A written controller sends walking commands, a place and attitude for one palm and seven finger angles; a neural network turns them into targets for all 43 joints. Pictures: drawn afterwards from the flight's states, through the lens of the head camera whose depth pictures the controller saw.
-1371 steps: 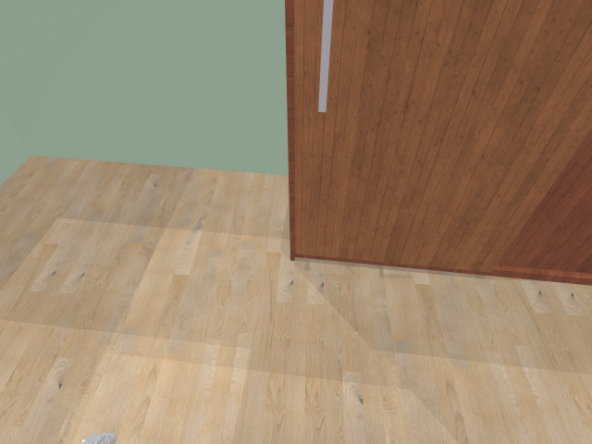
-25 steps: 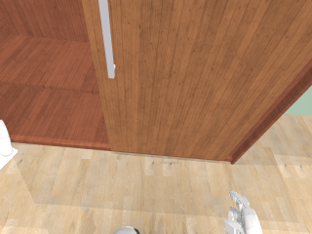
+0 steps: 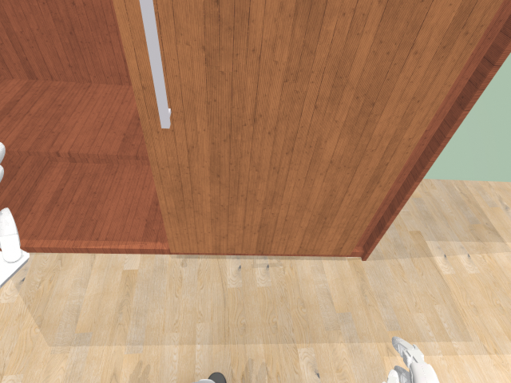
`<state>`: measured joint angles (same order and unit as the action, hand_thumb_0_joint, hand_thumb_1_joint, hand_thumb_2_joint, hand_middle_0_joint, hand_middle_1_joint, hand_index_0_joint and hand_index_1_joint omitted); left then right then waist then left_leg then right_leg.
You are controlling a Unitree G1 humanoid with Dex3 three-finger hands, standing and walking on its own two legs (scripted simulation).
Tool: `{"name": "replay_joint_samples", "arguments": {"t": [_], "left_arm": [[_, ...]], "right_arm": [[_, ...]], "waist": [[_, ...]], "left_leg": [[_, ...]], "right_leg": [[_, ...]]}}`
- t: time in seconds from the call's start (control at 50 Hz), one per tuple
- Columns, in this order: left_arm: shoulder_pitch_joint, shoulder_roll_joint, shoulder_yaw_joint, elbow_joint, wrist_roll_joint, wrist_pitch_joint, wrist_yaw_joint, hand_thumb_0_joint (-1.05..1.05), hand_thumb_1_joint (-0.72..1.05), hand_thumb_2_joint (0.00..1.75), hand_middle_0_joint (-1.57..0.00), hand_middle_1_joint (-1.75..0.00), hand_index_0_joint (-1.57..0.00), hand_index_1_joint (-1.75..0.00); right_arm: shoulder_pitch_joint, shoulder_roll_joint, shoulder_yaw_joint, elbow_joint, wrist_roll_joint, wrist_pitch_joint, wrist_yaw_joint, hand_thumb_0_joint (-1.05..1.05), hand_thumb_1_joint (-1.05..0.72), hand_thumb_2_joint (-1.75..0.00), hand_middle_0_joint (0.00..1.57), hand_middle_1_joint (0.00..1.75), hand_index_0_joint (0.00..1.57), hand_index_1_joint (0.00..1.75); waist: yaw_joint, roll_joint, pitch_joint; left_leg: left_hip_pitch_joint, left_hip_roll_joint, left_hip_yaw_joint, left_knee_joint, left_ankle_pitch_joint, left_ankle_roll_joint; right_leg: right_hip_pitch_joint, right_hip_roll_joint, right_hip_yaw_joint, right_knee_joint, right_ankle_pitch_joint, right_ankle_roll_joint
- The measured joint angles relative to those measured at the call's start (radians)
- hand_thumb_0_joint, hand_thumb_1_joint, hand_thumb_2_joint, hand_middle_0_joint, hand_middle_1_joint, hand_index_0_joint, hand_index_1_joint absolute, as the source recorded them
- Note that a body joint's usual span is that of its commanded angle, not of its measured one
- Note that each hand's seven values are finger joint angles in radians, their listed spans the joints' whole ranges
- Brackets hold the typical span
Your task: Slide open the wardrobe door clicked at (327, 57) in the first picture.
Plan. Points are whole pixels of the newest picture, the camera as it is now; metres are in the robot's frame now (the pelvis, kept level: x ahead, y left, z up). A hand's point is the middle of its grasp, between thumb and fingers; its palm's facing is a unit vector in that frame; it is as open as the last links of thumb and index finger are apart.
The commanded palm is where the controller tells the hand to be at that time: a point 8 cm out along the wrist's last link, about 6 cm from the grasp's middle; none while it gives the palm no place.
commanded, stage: step back with the hand held close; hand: left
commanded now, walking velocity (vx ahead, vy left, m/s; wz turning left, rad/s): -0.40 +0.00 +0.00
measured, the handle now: (158, 60) +0.71 +0.25 +0.15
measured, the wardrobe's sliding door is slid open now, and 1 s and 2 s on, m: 0.70 0.70 0.70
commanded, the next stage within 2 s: stop stepping back and stand still in 0.24 s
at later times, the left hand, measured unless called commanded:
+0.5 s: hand out of the picture +0.13 +0.26 +0.18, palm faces +0.31 -0.82 -0.49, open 7.4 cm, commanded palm +0.07 +0.30 +0.19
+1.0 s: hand out of the picture +0.11 +0.28 +0.16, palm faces +0.39 -0.80 -0.46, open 7.4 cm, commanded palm +0.05 +0.32 +0.19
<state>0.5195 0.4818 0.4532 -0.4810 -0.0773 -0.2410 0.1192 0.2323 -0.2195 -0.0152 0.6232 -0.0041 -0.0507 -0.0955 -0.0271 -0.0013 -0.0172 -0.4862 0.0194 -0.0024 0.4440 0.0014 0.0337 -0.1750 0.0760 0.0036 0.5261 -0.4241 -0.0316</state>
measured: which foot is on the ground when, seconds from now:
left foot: down 0.00-0.08, up 0.10-0.16, down 0.18-0.44, up 0.46-0.58, down 0.60-1.00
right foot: down 0.00-0.20, up 0.22-0.42, down 0.44-1.00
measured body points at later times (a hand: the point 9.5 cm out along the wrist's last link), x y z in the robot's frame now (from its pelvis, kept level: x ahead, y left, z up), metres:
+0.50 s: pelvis -0.08 +0.01 +0.01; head -0.06 +0.03 +0.46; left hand +0.10 +0.30 +0.20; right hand +0.10 -0.21 -0.07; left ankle +0.04 +0.09 -0.71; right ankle -0.13 -0.09 -0.73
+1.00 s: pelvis -0.09 +0.02 +0.01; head -0.09 +0.03 +0.46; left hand +0.08 +0.32 +0.19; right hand +0.05 -0.22 -0.08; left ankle -0.04 +0.12 -0.73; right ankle -0.14 -0.10 -0.73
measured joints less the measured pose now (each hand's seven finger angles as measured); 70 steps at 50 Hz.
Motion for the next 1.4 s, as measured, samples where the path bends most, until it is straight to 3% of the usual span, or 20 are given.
{"name": "replay_joint_samples", "arguments": {"t": [0.06,0.12,0.16,0.2,0.26,0.34,0.42,0.46,0.52,0.56,0.62,0.66,0.84,0.94,1.06,1.16,1.2,1.24,1.32,1.4], "left_arm": [[0.002,-0.004,0.004,-0.022,-0.006,0.007,0.003,0.02,0.89,0.90,-0.21,-0.30,-0.21,-0.30],[0.058,-0.007,-0.017,-0.087,0.004,-0.002,0.009,0.02,0.89,0.90,-0.21,-0.30,-0.21,-0.30],[0.083,-0.019,-0.037,-0.114,0.022,-0.010,0.012,0.02,0.89,0.90,-0.21,-0.30,-0.21,-0.30],[0.057,-0.023,-0.045,-0.116,0.034,-0.013,0.011,0.02,0.89,0.90,-0.21,-0.30,-0.21,-0.30],[-0.030,-0.010,-0.023,-0.047,0.030,-0.022,0.007,0.02,0.89,0.90,-0.21,-0.30,-0.22,-0.30],[-0.029,-0.017,-0.005,-0.026,0.015,0.015,0.009,0.02,0.89,0.90,-0.21,-0.30,-0.21,-0.30],[0.038,-0.016,-0.020,-0.086,0.005,0.039,0.006,0.02,0.89,0.90,-0.21,-0.30,-0.21,-0.30],[0.062,-0.007,-0.021,-0.106,0.005,0.040,0.001,0.02,0.89,0.90,-0.21,-0.30,-0.21,-0.30],[0.082,-0.018,-0.042,-0.102,0.011,0.054,0.004,0.02,0.89,0.90,-0.21,-0.30,-0.21,-0.30],[0.079,-0.037,-0.050,-0.074,0.021,0.059,0.017,0.02,0.89,0.90,-0.21,-0.30,-0.22,-0.30],[0.028,-0.068,-0.060,-0.011,0.036,0.067,0.032,0.02,0.89,0.90,-0.22,-0.30,-0.22,-0.30],[-0.017,-0.082,-0.059,0.031,0.038,0.072,0.038,0.02,0.89,0.90,-0.21,-0.30,-0.22,-0.30],[0.027,-0.064,-0.044,0.006,0.044,0.036,0.027,0.02,0.89,0.90,-0.21,-0.30,-0.21,-0.30],[0.061,-0.066,-0.051,0.014,0.038,0.025,0.020,0.02,0.89,0.90,-0.21,-0.30,-0.21,-0.30],[0.014,-0.097,-0.067,0.065,0.039,0.046,0.023,0.02,0.89,0.90,-0.21,-0.30,-0.21,-0.30],[-0.007,-0.108,-0.073,0.057,0.038,0.052,0.025,0.02,0.89,0.90,-0.21,-0.30,-0.21,-0.30],[-0.077,-0.091,-0.134,0.188,0.070,0.048,-0.015,0.01,0.89,0.90,-0.21,-0.30,-0.21,-0.30],[-0.177,-0.090,-0.228,0.418,0.089,0.120,-0.062,0.01,0.90,0.90,-0.20,-0.30,-0.21,-0.30],[-0.300,-0.136,-0.371,0.890,0.104,0.250,-0.112,0.01,0.90,0.90,-0.20,-0.30,-0.20,-0.30],[-0.310,-0.208,-0.451,1.199,0.103,0.294,-0.126,0.01,0.91,0.90,-0.20,-0.30,-0.20,-0.30]], "right_arm": [[-0.007,0.006,-0.003,-0.016,0.004,-0.014,0.017,0.01,-0.90,-0.90,0.20,0.30,0.20,0.30],[-0.003,0.015,0.003,0.004,0.004,-0.033,0.028,0.01,-0.90,-0.90,0.21,0.30,0.20,0.30],[0.012,0.019,0.008,0.022,-0.002,-0.034,0.026,0.01,-0.90,-0.90,0.21,0.30,0.20,0.30],[0.013,0.017,0.011,0.026,-0.002,-0.036,0.013,0.01,-0.90,-0.90,0.21,0.30,0.20,0.30],[-0.042,0.044,0.013,0.039,-0.007,-0.046,0.009,0.01,-0.90,-0.90,0.21,0.30,0.20,0.30],[-0.070,0.072,0.026,0.005,-0.017,-0.071,0.031,0.01,-0.90,-0.90,0.21,0.30,0.20,0.30],[-0.064,0.077,0.041,-0.037,-0.018,-0.077,0.045,0.01,-0.90,-0.90,0.21,0.30,0.20,0.30],[-0.071,0.071,0.043,-0.048,-0.018,-0.065,0.047,0.01,-0.90,-0.90,0.21,0.30,0.20,0.30],[-0.056,0.050,0.038,-0.008,-0.012,-0.041,0.043,0.01,-0.90,-0.90,0.21,0.30,0.21,0.30],[-0.022,0.033,0.036,0.013,-0.002,-0.032,0.035,0.01,-0.90,-0.90,0.21,0.30,0.21,0.30],[0.027,-0.008,0.019,0.031,0.011,-0.040,0.016,0.01,-0.90,-0.90,0.21,0.30,0.20,0.30],[0.027,-0.012,0.008,0.057,0.019,-0.038,0.007,0.01,-0.90,-0.90,0.21,0.30,0.20,0.30],[0.032,0.029,0.028,0.018,0.006,-0.073,0.025,0.01,-0.90,-0.90,0.20,0.30,0.20,0.30],[0.027,0.035,0.032,0.027,0.007,-0.061,0.033,0.01,-0.90,-0.90,0.21,0.30,0.20,0.30],[0.010,0.024,0.032,0.043,0.010,-0.054,0.025,0.01,-0.90,-0.90,0.21,0.30,0.20,0.30],[-0.012,0.018,0.029,0.030,0.012,-0.054,0.027,0.01,-0.90,-0.90,0.21,0.30,0.20,0.30],[-0.033,-0.012,0.015,0.071,0.011,-0.076,0.066,0.01,-0.90,-0.90,0.21,0.30,0.20,0.30],[-0.066,-0.054,0.007,0.119,0.005,-0.047,0.092,0.01,-0.90,-0.90,0.21,0.30,0.20,0.30],[-0.118,-0.098,0.008,0.175,-0.007,0.018,0.105,0.01,-0.90,-0.90,0.21,0.30,0.20,0.30],[-0.111,-0.094,0.014,0.214,-0.016,0.051,0.105,0.01,-0.90,-0.90,0.21,0.30,0.20,0.30]], "waist": [[0.005,0.004,0.028],[0.024,-0.017,0.025],[0.037,-0.030,0.001],[0.036,-0.020,-0.006],[0.048,-0.035,0.038],[0.043,-0.007,0.044],[0.038,0.000,0.020],[0.043,-0.011,0.020],[0.063,-0.022,0.008],[0.060,-0.033,-0.017],[0.036,-0.005,-0.040],[0.035,-0.021,-0.023],[-0.003,-0.019,-0.002],[0.011,0.005,-0.004],[0.036,0.012,0.001],[0.041,0.009,0.006],[0.049,0.025,-0.010],[0.054,0.049,-0.027],[0.025,0.058,-0.017],[-0.002,0.013,0.027]], "left_leg": [[-0.018,-0.001,-0.004,-0.019,-0.025,-0.018],[-0.049,-0.021,-0.005,0.139,-0.204,-0.058],[-0.008,-0.032,-0.004,0.207,-0.250,-0.064],[0.035,-0.032,-0.012,0.121,-0.112,-0.023],[0.040,-0.043,0.004,0.073,-0.082,0.029],[0.057,-0.013,0.002,-0.045,-0.008,0.024],[0.042,-0.008,0.009,-0.102,0.034,0.009],[-0.004,-0.020,0.020,-0.036,-0.054,-0.018],[-0.035,-0.040,-0.003,0.230,-0.247,-0.054],[0.015,-0.041,0.003,0.270,-0.277,-0.048],[0.138,-0.016,-0.009,0.124,-0.245,-0.018],[0.154,-0.036,-0.003,0.115,-0.247,-0.003],[0.167,-0.030,-0.005,0.030,-0.170,-0.013],[0.157,-0.016,-0.010,0.053,-0.180,-0.019],[0.169,-0.019,-0.013,0.060,-0.189,-0.019],[0.172,-0.017,-0.015,0.067,-0.194,-0.020],[0.137,-0.023,-0.022,0.103,-0.201,-0.018],[0.109,-0.035,-0.026,0.138,-0.216,-0.011],[0.092,-0.053,-0.024,0.167,-0.221,-0.002],[0.107,-0.055,-0.023,0.143,-0.203,-0.005]], "right_leg": [[-0.017,-0.004,-0.010,-0.034,0.089,0.002],[-0.028,-0.024,-0.002,-0.020,0.113,0.022],[-0.032,-0.035,0.013,-0.007,0.096,0.035],[-0.054,-0.037,0.004,0.019,0.084,0.048],[-0.120,-0.020,0.046,0.155,-0.021,0.034],[-0.131,0.016,0.020,0.196,-0.066,0.017],[-0.022,0.005,-0.024,-0.013,-0.023,0.000],[0.007,-0.013,-0.021,-0.112,0.071,-0.017],[-0.007,-0.028,-0.004,-0.078,0.125,-0.013],[-0.002,-0.045,0.001,-0.062,0.105,0.002],[-0.002,-0.051,-0.031,-0.015,0.066,0.025],[0.005,-0.073,-0.030,0.000,0.064,0.042],[0.017,-0.066,-0.031,-0.084,0.128,0.028],[0.019,-0.052,-0.034,-0.092,0.133,0.021],[0.032,-0.054,-0.037,-0.082,0.122,0.023],[0.039,-0.051,-0.039,-0.083,0.120,0.021],[0.008,-0.057,-0.049,-0.045,0.106,0.024],[-0.024,-0.068,-0.055,0.009,0.079,0.028],[-0.055,-0.087,-0.056,0.073,0.051,0.036],[-0.048,-0.090,-0.056,0.065,0.060,0.032]]}}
